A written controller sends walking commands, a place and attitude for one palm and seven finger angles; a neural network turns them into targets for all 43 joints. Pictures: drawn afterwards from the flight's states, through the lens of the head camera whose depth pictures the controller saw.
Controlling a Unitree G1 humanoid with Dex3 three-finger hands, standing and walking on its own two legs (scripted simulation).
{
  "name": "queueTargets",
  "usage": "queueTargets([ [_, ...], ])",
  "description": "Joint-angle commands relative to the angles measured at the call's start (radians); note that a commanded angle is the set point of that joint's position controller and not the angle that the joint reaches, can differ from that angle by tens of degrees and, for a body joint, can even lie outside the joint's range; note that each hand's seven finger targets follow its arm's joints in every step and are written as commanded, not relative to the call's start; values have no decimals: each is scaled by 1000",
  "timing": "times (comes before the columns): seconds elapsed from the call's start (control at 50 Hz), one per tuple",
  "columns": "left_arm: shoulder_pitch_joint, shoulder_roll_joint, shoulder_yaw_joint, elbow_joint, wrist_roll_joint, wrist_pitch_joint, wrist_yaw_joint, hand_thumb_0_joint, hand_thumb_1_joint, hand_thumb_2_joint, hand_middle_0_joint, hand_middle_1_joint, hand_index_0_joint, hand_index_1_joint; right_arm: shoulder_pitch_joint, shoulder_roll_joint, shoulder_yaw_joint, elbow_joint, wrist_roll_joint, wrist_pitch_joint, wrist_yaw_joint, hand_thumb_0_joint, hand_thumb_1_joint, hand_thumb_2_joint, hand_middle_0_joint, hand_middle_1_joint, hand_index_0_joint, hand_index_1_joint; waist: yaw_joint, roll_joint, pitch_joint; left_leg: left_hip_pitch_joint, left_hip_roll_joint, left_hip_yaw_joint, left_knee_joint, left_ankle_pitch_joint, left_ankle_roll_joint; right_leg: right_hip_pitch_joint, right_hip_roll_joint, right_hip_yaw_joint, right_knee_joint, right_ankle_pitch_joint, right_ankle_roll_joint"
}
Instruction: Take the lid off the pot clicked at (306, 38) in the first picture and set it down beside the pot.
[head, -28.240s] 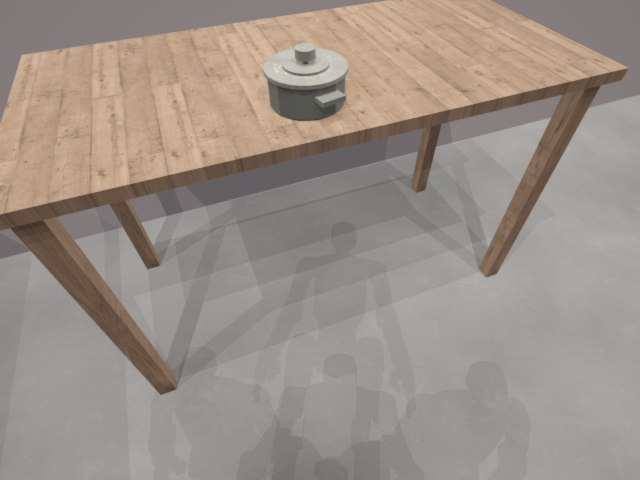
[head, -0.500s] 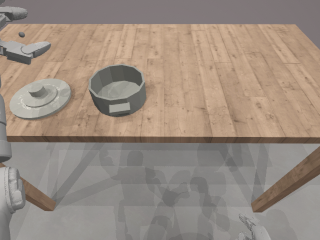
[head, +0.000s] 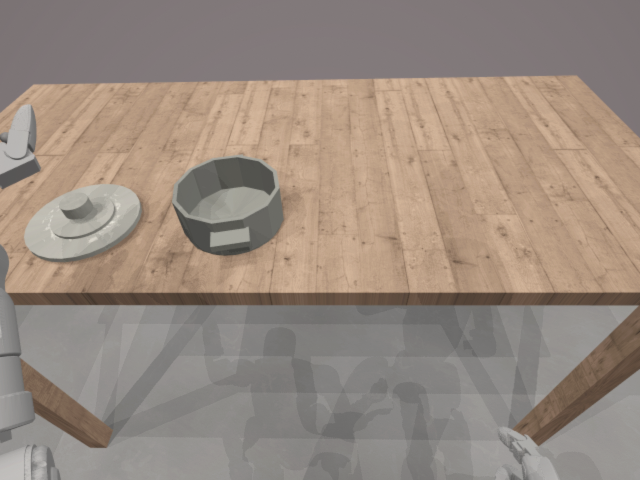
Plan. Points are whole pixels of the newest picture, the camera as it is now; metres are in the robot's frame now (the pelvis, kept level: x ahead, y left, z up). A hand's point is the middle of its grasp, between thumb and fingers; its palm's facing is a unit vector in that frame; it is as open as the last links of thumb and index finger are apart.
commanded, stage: draw the hand back to the body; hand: left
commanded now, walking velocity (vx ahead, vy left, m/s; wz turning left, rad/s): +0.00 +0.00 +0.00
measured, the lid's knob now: (76, 205) +0.45 +0.41 +0.10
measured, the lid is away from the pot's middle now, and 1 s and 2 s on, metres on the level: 0.23 0.23 0.23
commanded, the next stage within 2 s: step back with the hand held close in 1.10 s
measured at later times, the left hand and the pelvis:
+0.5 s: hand out of the picture +0.24 +0.28 +0.29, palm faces +0.56 -0.81 -0.19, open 7.5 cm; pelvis -0.01 +0.00 +0.00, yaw +0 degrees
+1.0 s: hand out of the picture +0.16 +0.25 +0.27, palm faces +0.50 -0.81 -0.30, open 7.4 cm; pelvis -0.02 +0.01 +0.00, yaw +1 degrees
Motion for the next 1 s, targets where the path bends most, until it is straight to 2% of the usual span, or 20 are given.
queueTargets([
  [0.0,-264,307,97,-261,-16,-59,12,0,618,895,-273,-392,-273,-392,-130,-104,-38,-156,-1,-62,-12,0,-900,-900,200,300,200,300,17,3,-241,246,-53,67,15,304,86,-81,5,-44,-45,492,1],
  [0.08,-227,252,66,-339,-21,-64,10,0,721,897,-247,-359,-247,-359,-153,-91,-33,-160,-4,-74,-12,0,-900,-900,200,300,200,300,17,41,-224,268,-52,62,5,295,83,-100,9,-48,-55,449,-3],
  [0.14,-145,256,104,-349,-31,-59,10,0,798,898,-227,-333,-227,-333,-158,-86,-32,-156,-7,-74,-13,0,-900,-900,200,300,200,300,27,-2,-192,260,-49,59,0,287,85,-98,13,-49,-66,449,-2],
  [0.22,-102,211,85,-419,-38,-61,6,0,900,900,-200,-300,-200,-300,-176,-73,-28,-162,-12,-79,-15,0,-900,-900,200,300,200,300,28,7,-190,267,-50,59,-15,262,82,-98,10,-49,-76,414,0],
  [0.28,-90,175,59,-481,-41,-66,4,0,900,900,-200,-300,-200,-300,-190,-67,-26,-164,-13,-86,-16,0,-900,-900,200,300,200,300,25,23,-179,276,-49,55,-24,241,80,-105,10,-50,-88,380,-2],
  [0.3,-75,168,59,-476,-42,-64,4,0,900,900,-200,-300,-200,-300,-192,-63,-25,-162,-15,-88,-19,0,-900,-900,200,300,200,300,24,18,-153,274,-48,54,-25,226,82,-124,12,-49,-95,361,-1],
  [0.32,-65,167,61,-481,-42,-64,6,0,900,900,-200,-300,-200,-300,-190,-64,-24,-159,-17,-89,-19,0,-900,-900,200,300,200,300,26,4,-161,274,-49,50,-30,219,81,-115,12,-50,-97,349,-2],
  [0.36,-43,166,67,-548,-43,-76,7,0,900,900,-200,-300,-200,-300,-200,-60,-25,-164,-19,-96,-21,0,-900,-900,200,300,200,300,31,51,-177,290,-50,50,-31,221,80,-108,9,-46,-98,345,-5],
  [0.42,27,142,70,-549,-49,-72,5,0,900,900,-200,-300,-200,-300,-203,-54,-24,-158,-22,-96,-21,0,-900,-900,200,300,200,300,34,13,-148,274,-47,46,-39,208,78,-109,11,-48,-105,331,-4],
  [0.46,53,139,70,-604,-50,-81,4,0,900,900,-200,-300,-200,-300,-211,-52,-25,-162,-24,-102,-21,0,-900,-900,200,300,200,300,36,37,-159,286,-46,43,-40,206,79,-105,9,-45,-108,323,-5],
  [0.54,147,118,73,-650,-53,-87,1,0,900,900,-200,-300,-200,-300,-216,-46,-24,-161,-28,-107,-19,0,-900,-900,200,300,200,300,41,10,-143,278,-44,37,-45,204,78,-96,9,-48,-111,320,-5],
  [0.58,177,113,73,-689,-53,-91,1,0,900,900,-200,-300,-200,-300,-217,-43,-26,-162,-32,-111,-19,0,-900,-900,200,300,200,300,43,40,-144,278,-44,37,-45,196,75,-99,5,-47,-111,309,-5],
  [0.6,190,99,61,-684,-53,-91,0,0,900,900,-200,-300,-200,-300,-219,-42,-25,-159,-32,-112,-19,0,-900,-900,200,300,200,300,41,23,-121,270,-44,37,-47,183,73,-108,7,-48,-117,294,-4],
  [0.66,245,89,58,-719,-53,-96,-2,0,900,900,-200,-300,-200,-300,-221,-41,-26,-160,-34,-118,-18,0,-900,-900,200,300,200,300,41,34,-110,272,-41,34,-50,167,74,-118,6,-47,-122,268,-6],
  [0.68,269,93,70,-721,-57,-96,-1,0,900,900,-200,-300,-200,-300,-218,-39,-25,-159,-36,-119,-18,0,-900,-900,200,300,200,300,43,11,-94,261,-39,29,-55,152,73,-120,5,-49,-127,253,-5],
  [0.76,357,70,54,-811,-53,-110,-7,0,900,900,-200,-300,-200,-300,-222,-34,-28,-165,-39,-126,-12,0,-900,-900,200,300,200,300,45,44,-103,265,-38,29,-51,151,69,-116,2,-47,-126,248,-7],
  [0.88,452,50,52,-851,-57,-113,-9,0,900,900,-200,-300,-200,-300,-222,-26,-25,-169,-41,-135,-14,0,-900,-900,200,300,200,300,47,1,-45,240,-33,17,-62,91,67,-144,2,-49,-145,171,-6],
  [0.92,502,45,53,-885,-54,-115,-10,0,900,900,-200,-300,-200,-300,-218,-23,-26,-172,-44,-140,-14,0,-900,-900,200,300,200,300,52,17,-64,245,-34,17,-58,88,66,-136,1,-47,-141,167,-7],
  [0.96,470,48,44,-919,-48,-120,-6,0,900,900,-200,-300,-200,-300,-217,-23,-24,-169,-44,-145,-15,0,-900,-900,200,300,200,300,44,53,-57,246,-36,16,-56,86,63,-142,1,-45,-144,164,-10],
  [0.98,470,53,54,-903,-49,-119,-2,0,900,900,-200,-300,-200,-300,-213,-22,-24,-164,-46,-148,-17,0,-900,-900,200,300,200,300,45,34,-61,247,-35,13,-55,86,63,-141,1,-46,-144,164,-10],
])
